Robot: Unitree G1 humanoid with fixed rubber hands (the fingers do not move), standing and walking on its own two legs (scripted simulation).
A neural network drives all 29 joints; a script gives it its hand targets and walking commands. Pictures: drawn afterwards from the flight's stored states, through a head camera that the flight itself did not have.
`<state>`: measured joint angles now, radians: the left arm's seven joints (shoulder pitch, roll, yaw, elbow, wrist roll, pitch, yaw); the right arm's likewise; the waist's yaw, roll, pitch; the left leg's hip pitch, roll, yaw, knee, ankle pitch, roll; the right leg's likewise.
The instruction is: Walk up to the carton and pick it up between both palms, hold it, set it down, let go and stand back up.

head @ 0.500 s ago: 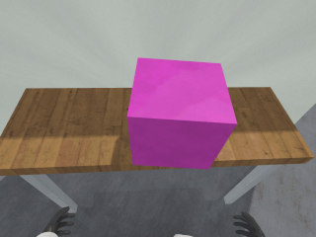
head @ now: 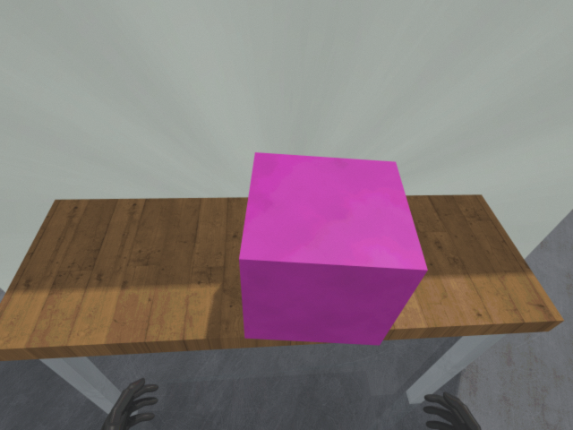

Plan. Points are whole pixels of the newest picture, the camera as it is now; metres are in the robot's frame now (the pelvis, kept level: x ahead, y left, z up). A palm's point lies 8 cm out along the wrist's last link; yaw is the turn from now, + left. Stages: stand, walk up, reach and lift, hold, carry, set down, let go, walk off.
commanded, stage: reach and lift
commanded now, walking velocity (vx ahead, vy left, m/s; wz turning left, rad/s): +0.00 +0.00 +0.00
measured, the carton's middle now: (319, 251) +0.41 -0.06 +0.01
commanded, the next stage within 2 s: none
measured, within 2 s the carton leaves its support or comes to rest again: neither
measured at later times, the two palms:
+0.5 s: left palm (127, 429) +0.16 +0.20 -0.05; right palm out of the picture +0.15 -0.25 -0.04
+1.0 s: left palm (143, 386) +0.20 +0.18 -0.01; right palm (474, 388) +0.20 -0.25 +0.00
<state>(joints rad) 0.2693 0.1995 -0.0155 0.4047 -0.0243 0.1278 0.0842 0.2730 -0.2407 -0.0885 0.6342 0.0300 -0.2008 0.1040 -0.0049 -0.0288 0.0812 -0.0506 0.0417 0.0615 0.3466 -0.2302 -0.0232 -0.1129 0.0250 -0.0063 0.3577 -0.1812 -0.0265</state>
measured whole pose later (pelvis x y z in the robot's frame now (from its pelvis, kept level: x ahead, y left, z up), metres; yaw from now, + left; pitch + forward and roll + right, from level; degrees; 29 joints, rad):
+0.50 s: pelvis +0.00 +0.01 +0.00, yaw +0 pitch -4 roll +0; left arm 0.34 0.16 -0.10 0.32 -0.06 -0.08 0.15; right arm 0.30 -0.25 -0.08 0.52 0.15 -0.25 0.13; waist 0.01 -0.03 0.05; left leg -0.02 0.03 0.07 0.31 -0.22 -0.02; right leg -0.08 0.02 0.00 0.32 -0.17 -0.02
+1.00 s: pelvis +0.00 +0.00 +0.00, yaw +0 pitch -3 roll +0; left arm 0.23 0.14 -0.12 0.30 -0.11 -0.17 0.17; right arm 0.19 -0.28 -0.05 0.47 0.25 -0.27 0.11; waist 0.01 -0.02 0.02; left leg -0.05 0.04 0.07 0.33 -0.22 -0.02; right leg -0.12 0.02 0.00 0.36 -0.18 -0.03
